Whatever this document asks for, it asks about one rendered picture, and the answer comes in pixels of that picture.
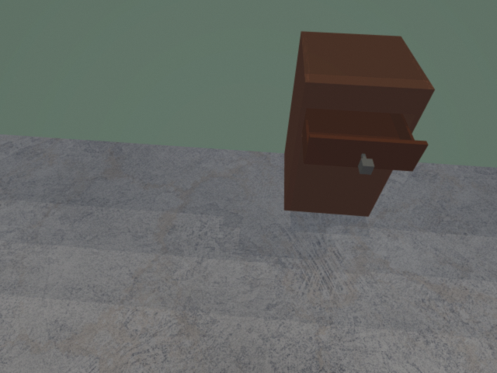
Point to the handle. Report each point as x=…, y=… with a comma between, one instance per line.
x=366, y=166

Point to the cabinet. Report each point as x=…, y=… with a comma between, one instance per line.
x=354, y=72

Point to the drawer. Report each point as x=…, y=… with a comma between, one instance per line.
x=340, y=137

